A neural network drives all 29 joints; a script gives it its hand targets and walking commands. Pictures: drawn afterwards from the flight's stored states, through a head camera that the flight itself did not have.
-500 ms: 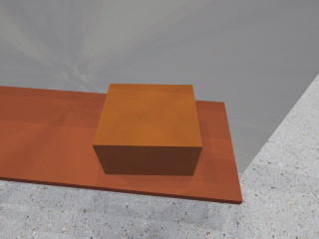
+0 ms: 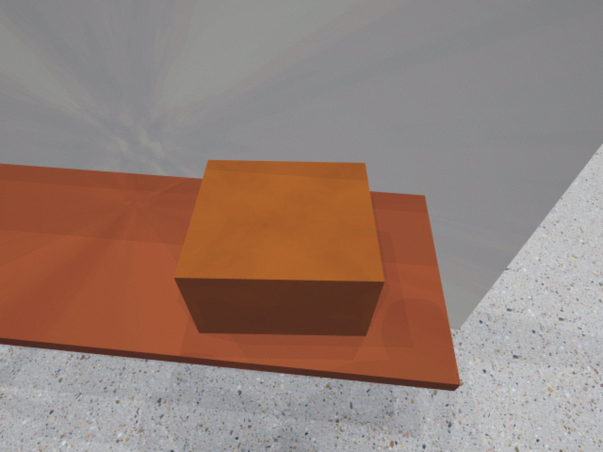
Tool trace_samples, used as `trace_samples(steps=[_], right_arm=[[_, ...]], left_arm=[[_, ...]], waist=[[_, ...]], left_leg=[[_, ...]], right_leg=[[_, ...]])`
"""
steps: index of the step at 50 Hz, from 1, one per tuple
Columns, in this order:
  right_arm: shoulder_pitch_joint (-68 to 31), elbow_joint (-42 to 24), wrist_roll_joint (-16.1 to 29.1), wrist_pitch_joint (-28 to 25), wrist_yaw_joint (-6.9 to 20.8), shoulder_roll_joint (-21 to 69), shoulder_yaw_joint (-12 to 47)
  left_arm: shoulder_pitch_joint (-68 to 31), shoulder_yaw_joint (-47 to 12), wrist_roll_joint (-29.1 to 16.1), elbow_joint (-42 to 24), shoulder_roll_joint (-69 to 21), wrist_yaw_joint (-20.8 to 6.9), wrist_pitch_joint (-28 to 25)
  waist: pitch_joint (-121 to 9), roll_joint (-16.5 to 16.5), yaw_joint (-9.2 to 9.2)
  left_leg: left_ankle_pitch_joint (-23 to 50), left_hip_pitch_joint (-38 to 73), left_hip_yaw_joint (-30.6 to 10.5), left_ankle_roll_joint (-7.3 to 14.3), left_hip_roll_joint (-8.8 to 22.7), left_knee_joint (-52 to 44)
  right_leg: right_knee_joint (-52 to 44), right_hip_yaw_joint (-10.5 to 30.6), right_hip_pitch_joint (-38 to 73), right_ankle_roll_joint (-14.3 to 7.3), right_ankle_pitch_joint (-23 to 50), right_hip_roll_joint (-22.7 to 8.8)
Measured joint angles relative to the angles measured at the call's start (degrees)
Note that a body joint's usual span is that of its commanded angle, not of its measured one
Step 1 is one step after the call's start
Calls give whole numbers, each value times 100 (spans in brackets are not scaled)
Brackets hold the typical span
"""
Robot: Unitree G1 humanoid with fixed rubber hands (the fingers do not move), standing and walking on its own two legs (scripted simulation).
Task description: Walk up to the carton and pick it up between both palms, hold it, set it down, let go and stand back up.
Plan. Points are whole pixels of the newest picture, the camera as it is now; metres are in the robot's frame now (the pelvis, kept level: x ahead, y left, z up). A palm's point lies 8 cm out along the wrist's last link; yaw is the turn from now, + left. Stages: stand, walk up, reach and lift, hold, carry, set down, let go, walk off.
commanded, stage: stand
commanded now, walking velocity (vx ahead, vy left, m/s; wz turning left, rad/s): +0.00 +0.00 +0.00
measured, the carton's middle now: (284, 245) +0.46 +0.05 -0.03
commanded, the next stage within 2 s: none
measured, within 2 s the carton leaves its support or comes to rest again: neither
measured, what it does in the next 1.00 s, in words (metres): stands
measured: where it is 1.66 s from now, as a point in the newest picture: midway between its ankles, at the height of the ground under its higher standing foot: outside the picture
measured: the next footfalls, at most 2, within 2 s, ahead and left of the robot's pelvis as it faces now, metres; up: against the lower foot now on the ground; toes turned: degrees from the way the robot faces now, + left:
none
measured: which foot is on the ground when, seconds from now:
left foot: down 0.00-1.00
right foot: down 0.00-1.00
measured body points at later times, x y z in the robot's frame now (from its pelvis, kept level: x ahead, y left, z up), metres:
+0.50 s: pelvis +0.00 +0.00 +0.00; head +0.01 +0.00 +0.45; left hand +0.01 +0.24 -0.15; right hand +0.00 -0.23 -0.16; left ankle +0.01 +0.14 -0.74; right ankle -0.01 -0.10 -0.74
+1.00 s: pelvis +0.00 +0.00 +0.00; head +0.00 +0.00 +0.45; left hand -0.01 +0.24 -0.15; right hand -0.01 -0.23 -0.16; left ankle +0.01 +0.14 -0.74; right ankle -0.01 -0.10 -0.74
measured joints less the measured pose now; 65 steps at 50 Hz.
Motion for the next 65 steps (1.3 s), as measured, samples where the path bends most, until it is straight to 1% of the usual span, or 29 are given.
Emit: trace_samples(steps=[37, 65], right_arm=[[8, 182, 4, -11, -30, 80, -22], [66, 225, 13, -19, -40, 145, -32]], left_arm=[[18, -5, -5, 306, -96, 30, 15], [11, 17, -17, 376, -148, 33, 10]], waist=[[16, 9, 12], [21, -21, 7]], left_leg=[[41, 0, -29, 16, -41, -34], [53, -7, -24, 29, -51, -22]], right_leg=[[7, -13, -7, 29, 6, -47], [19, 1, -16, 50, 22, -64]])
